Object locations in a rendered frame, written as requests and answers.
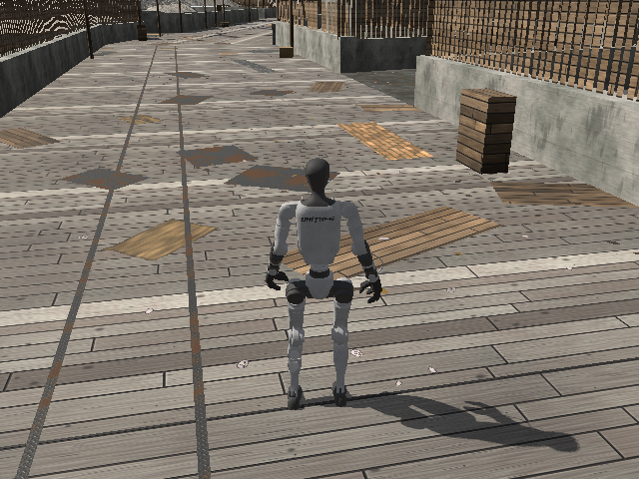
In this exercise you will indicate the robot right forearm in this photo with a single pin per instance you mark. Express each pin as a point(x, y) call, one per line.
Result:
point(367, 264)

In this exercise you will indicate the robot left thigh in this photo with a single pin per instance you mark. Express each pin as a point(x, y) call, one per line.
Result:
point(296, 300)

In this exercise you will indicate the humanoid robot torso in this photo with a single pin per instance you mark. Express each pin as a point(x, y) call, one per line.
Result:
point(318, 232)

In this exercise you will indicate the right robot upper arm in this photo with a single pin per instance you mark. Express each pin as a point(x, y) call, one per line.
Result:
point(349, 211)

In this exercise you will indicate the robot left hand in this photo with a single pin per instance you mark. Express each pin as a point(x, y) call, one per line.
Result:
point(279, 276)

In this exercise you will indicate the robot right hand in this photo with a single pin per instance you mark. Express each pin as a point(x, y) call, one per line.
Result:
point(374, 287)

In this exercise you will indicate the left robot upper arm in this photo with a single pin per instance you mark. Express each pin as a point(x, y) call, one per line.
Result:
point(286, 213)

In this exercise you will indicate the robot left forearm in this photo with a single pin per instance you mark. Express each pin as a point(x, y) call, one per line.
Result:
point(274, 262)

